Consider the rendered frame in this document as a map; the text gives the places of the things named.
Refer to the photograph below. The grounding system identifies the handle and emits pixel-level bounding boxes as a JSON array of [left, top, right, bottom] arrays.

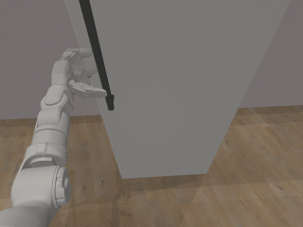
[[79, 0, 115, 111]]

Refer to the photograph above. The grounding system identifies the left robot hand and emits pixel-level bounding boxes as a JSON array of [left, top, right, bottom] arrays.
[[51, 47, 107, 99]]

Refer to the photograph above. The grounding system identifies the robot left upper arm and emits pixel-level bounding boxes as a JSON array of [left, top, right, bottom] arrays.
[[0, 165, 72, 227]]

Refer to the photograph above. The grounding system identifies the robot left forearm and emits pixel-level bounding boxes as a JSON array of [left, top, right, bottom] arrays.
[[10, 85, 74, 207]]

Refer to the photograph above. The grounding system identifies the fridge door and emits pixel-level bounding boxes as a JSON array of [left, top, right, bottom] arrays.
[[66, 0, 291, 179]]

